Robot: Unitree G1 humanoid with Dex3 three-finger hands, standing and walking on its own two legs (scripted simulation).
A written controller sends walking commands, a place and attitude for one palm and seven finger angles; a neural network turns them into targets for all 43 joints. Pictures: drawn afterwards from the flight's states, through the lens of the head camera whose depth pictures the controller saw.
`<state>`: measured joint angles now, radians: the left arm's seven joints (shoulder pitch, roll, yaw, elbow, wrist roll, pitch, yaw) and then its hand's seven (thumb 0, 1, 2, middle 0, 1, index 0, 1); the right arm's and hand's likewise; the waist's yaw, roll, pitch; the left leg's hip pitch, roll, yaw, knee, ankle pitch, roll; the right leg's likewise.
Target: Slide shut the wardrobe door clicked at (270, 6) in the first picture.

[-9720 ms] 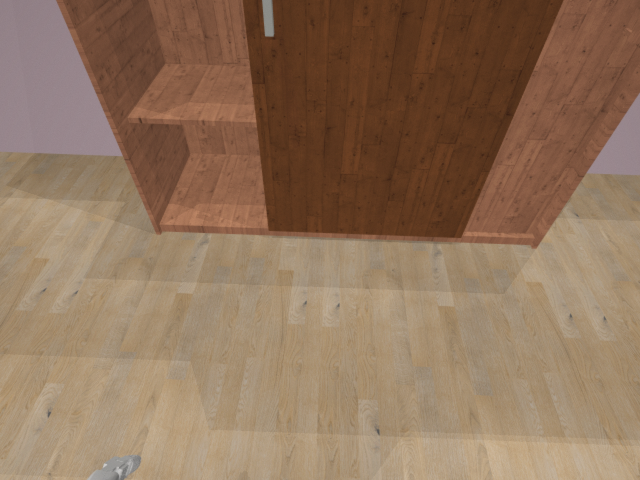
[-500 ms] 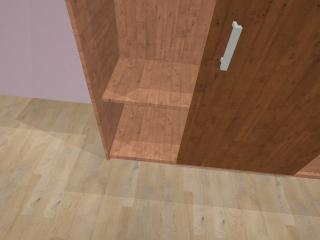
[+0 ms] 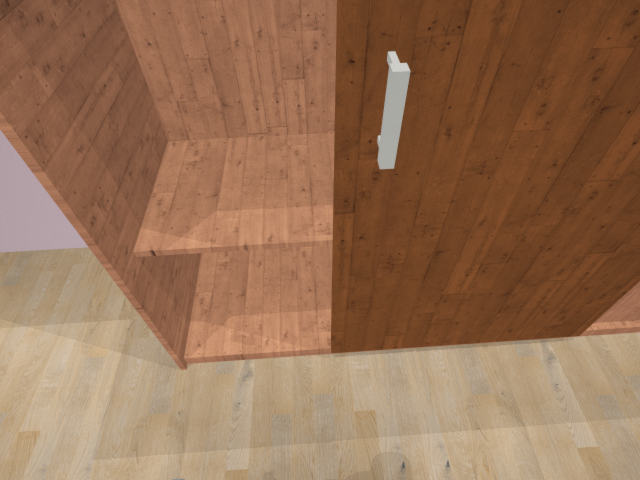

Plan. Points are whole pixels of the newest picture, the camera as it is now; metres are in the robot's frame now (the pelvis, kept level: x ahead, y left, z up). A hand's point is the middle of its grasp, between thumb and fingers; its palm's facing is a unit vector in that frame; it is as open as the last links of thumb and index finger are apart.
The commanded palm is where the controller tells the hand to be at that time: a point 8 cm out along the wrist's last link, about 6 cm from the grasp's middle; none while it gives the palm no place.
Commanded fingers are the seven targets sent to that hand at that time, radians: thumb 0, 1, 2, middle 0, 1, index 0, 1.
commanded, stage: come to a stop and stand still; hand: right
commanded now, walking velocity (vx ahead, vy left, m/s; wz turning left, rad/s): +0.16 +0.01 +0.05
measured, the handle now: (389, 112) +0.56 -0.10 +0.17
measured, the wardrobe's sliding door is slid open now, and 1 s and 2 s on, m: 0.47 0.47 0.47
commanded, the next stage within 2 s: none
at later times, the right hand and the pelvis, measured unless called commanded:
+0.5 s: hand (457, 471) +0.16 -0.19 -0.15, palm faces -0.02 +0.96 -0.26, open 7.3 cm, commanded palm none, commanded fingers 0.00 -0.90 -0.90 0.20 0.30 0.20 0.30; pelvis +0.07 +0.01 +0.01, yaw +3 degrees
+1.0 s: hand out of the picture +0.04 -0.18 -0.16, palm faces +0.07 +0.97 -0.24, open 7.3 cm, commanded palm none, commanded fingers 0.00 -0.90 -0.90 0.20 0.30 0.20 0.30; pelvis +0.02 +0.01 +0.01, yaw +2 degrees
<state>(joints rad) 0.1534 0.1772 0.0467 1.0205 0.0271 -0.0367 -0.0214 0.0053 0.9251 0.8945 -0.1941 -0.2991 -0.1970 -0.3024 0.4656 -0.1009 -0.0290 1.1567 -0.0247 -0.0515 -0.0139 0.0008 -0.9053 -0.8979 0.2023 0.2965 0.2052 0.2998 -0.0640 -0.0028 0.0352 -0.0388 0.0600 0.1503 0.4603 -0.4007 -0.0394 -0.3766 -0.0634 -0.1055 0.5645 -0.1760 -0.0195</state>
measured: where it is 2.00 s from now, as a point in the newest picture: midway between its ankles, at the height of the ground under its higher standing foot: outside the picture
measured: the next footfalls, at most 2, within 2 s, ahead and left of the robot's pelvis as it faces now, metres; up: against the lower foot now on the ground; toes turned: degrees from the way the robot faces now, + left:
left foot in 0.54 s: +0.10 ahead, +0.14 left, +0.00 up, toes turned +6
right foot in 1.00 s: +0.03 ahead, -0.12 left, +0.00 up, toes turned +0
